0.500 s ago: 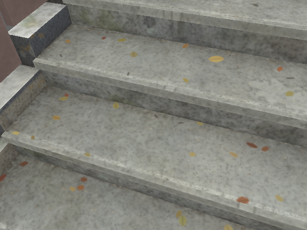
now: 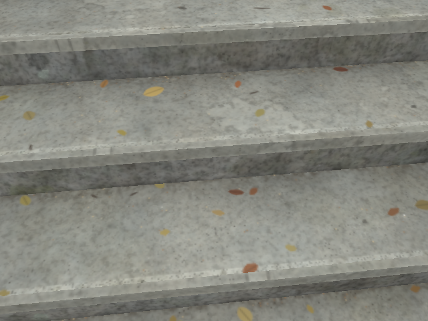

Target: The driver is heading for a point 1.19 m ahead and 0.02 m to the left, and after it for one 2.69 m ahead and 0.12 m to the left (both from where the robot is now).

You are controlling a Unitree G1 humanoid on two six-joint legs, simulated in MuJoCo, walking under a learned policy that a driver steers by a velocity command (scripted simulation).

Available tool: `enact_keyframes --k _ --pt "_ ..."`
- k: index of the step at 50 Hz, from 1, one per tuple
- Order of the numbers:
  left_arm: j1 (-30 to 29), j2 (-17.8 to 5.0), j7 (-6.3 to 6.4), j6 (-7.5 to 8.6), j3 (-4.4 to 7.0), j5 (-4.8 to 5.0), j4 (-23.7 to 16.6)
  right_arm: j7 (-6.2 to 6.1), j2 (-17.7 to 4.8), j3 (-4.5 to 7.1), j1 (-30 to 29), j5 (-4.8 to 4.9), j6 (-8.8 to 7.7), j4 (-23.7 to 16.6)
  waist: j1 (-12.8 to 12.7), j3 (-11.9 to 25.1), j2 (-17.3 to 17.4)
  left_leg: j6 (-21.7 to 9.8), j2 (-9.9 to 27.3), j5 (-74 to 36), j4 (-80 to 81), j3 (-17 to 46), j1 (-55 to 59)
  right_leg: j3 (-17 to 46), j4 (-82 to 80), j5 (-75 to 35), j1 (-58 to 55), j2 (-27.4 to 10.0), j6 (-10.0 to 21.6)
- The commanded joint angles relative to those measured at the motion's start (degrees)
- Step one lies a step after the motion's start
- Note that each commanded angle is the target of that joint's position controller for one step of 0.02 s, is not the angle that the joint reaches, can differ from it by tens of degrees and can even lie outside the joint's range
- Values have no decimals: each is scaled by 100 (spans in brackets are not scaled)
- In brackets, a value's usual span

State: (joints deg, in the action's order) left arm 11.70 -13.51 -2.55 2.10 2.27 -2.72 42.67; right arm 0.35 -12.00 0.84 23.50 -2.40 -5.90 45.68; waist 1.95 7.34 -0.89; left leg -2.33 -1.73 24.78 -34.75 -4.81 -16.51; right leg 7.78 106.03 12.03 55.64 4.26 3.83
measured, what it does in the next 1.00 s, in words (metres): climbs: right foot 0.16 m higher, then left foot 0.16 m higher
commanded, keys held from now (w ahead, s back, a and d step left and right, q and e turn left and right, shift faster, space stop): w+e+shift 0.24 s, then w+q+shift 0.76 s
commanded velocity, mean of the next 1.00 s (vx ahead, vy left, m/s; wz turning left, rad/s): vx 0.92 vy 0.00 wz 0.09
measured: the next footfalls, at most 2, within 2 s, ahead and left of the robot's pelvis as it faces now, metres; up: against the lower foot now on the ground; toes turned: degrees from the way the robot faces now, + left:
right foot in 0.30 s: +0.33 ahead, -0.15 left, +0.16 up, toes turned -24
left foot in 0.76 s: +0.65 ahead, -0.13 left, +0.32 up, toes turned -2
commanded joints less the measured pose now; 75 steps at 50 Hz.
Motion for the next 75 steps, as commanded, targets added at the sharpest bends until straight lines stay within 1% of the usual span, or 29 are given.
enact_keyframes --k 1,9,13,15,16,18,20,23,29,32,35,37,39,40,42,46,50,51,54,55,56,57,60,64,68,72,73,74,75 --pt "-1978 320 176 -113 -56 105 -1202 -28 -553 182 622 -51 -311 185 297 -1216 -94 -563 2001 497 2089 1804 1257 -519 2128 665 2776 -370 24" --pt "-2941 527 265 -529 -208 103 -2152 -158 -14 27 1190 46 -193 1052 -113 -1965 656 -20 1572 -871 3418 -125 1121 -1323 412 1313 2685 -553 433" --pt "-2492 457 37 -512 -317 275 -1946 -464 -634 70 1470 383 -32 883 -193 -799 514 -230 1690 -10108 2683 -1040 1076 -3122 -2793 1784 -1668 217 763" --pt "-184 144 189 -538 -85 340 -1299 -393 -1446 295 1250 413 -65 657 -1170 512 1696 -451 2303 -12796 254 -614 1732 -2350 -3673 2235 -3528 627 1007" --pt "762 -309 198 -456 120 191 -1060 -219 -1643 410 585 420 -127 326 -1734 950 1745 -521 2085 -11972 -1516 -432 919 -1416 -4677 2077 -5004 365 1238" --pt "959 -1365 232 -304 602 110 -889 185 -981 459 -394 366 -464 -472 -1629 1885 45 -168 -243 -2222 -6715 1026 -2148 4342 -8408 3744 -6275 -2082 1342" --pt "427 -1000 208 45 499 81 -362 55 -104 338 -1069 272 -378 -1069 -842 524 967 -272 251 -2426 -7838 1594 -3025 3560 -8725 3234 -4845 -2197 906" --pt "521 246 155 322 136 -68 606 -19 900 -56 -911 61 -40 -1296 138 -745 548 -636 427 -1714 -9675 1393 -4474 1352 -8560 1293 -3575 -1956 719" --pt "1055 469 -28 601 -195 98 1632 -312 1372 -410 -2662 409 495 -1753 482 -1920 237 -1063 -58 -786 -9220 723 -6065 -1774 -9565 -414 -2845 -1176 -569" --pt "1324 141 308 554 -303 450 1476 -178 563 -320 -2465 490 630 -1523 498 -1226 423 -895 -346 -1224 -6592 -796 -3414 -2649 -10331 -4369 -2517 -986 -402" --pt "1016 -1396 648 781 54 682 936 -170 -147 -68 -1034 463 693 -1042 1297 783 -792 -921 -541 -1092 -4819 -1275 -471 -2474 -8524 -10506 -4071 -1552 87" --pt "-50 -1641 485 650 285 740 153 -149 -916 258 429 294 602 -663 1756 1416 -1017 -980 -716 39 -2955 -557 620 -2023 -5361 -11252 -4827 -1825 258" --pt "-626 -142 79 642 28 1 -640 -31 -1082 581 -594 429 374 -515 796 -306 1582 -1711 -336 -3752 -443 2329 1180 -1117 191 -317 -1156 173 -222" --pt "84 311 28 757 -131 -245 -1245 -84 -959 437 -1000 261 448 -657 -102 671 513 -2299 317 -2790 281 4162 1783 -286 1422 -424 -179 92 -152" --pt "-323 495 54 747 -271 -189 -1601 -163 -386 324 -471 29 362 -182 -197 -501 -349 -2210 705 199 1660 5275 849 -154 2335 129 1019 -62 -7" --pt "-1433 796 364 352 -590 -190 -2248 -81 -442 249 -355 102 -47 236 -504 -1929 -647 -1359 319 -987 1880 3273 -966 -408 1721 1553 1781 -637 23" --pt "-2973 822 532 334 -736 -203 -3165 -135 -784 339 469 161 -159 642 -67 -1668 -39 -1321 174 -1973 2898 2870 -1165 -795 -500 2834 1251 -922 103" --pt "-2414 769 490 292 -792 -108 -3027 -229 -799 371 -113 299 -9 374 -392 -978 -497 -1355 -110 -3364 3479 2185 -2412 -1288 -2743 1764 -1997 -815 45" --pt "1564 -444 647 136 79 229 -1828 -24 -2231 908 -1268 409 -351 -266 -2531 2400 457 -959 391 -10986 -848 2608 -1374 -838 -4141 1310 -6610 -303 170" --pt "2267 -968 570 203 296 68 -1212 139 -1612 846 -1857 288 -530 -421 -2662 2546 -717 -655 -380 -8060 -3418 2009 -1342 -212 -5302 2131 -6866 -687 273" --pt "1546 -1363 633 249 368 24 -1088 302 -495 578 -1749 188 -641 -860 -1698 2235 -2922 -232 -1193 -1839 -5824 1692 -2713 3158 -7488 705 -6742 -2317 979" --pt "543 -947 590 278 371 28 -1256 265 -222 484 -1450 2 -566 -1117 -1002 1905 -2046 -330 -767 -1900 -7333 1642 -3592 4557 -8395 2134 -6266 -2692 1136" --pt "130 489 436 522 31 107 -142 207 427 162 -1898 -282 -23 -1558 -140 -361 25 -717 53 -1693 -8726 1389 -4781 2533 -8208 3296 -4344 -2460 567" --pt "269 659 249 692 -26 -46 870 60 587 -56 -2660 192 427 -2013 367 -1648 173 -763 264 -309 -8324 1416 -5478 -766 -9480 536 -3395 -2192 -171" --pt "1331 202 204 716 -49 89 1648 -226 865 -279 -4009 100 493 -2720 269 -2124 206 -938 102 802 -7443 502 -5956 -2084 -10395 -2155 -3813 -1635 -127" --pt "1062 -1696 415 852 253 611 816 50 31 -95 -1118 356 410 -1654 1175 1227 -495 -507 -635 -1693 -3834 -729 1359 -1913 -8787 -9808 -3562 -1523 539" --pt "306 -3209 -800 682 619 -353 1553 335 -210 -216 -744 477 1082 -2467 2804 1609 -2067 -565 -945 -2542 -1277 512 2671 -1023 -7433 -12085 -2411 -2463 810" --pt "53 -1796 -185 825 673 754 306 167 -1078 364 -140 20 649 -1440 1749 2261 -287 -1024 -28 -3567 -275 999 1966 -1541 -4763 -5817 -4915 -866 -68" --pt "1416 -687 -26 806 320 612 317 90 -1481 406 -123 -34 329 -1056 672 3133 1703 -2201 2339 -10385 -892 3541 3861 -375 -884 1245 -2572 261 -538"
Velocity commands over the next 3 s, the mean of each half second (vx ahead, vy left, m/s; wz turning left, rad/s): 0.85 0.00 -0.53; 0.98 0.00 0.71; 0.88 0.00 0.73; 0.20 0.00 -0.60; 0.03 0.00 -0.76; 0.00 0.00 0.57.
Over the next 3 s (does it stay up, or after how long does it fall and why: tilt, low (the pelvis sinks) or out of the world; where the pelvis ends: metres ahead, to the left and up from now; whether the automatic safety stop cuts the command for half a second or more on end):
stays up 1.53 0.01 0.82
